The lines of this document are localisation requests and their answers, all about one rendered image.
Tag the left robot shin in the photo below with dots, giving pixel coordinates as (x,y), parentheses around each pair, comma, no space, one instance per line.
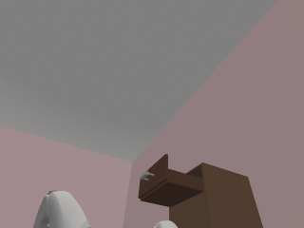
(42,218)

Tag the handle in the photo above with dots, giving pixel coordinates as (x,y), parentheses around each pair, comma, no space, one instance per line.
(144,175)

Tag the drawer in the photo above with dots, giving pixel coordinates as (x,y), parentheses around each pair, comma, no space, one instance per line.
(168,187)

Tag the cabinet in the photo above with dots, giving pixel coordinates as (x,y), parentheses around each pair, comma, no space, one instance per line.
(227,201)

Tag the left robot thigh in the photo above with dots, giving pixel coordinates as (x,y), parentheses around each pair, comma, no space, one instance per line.
(65,212)

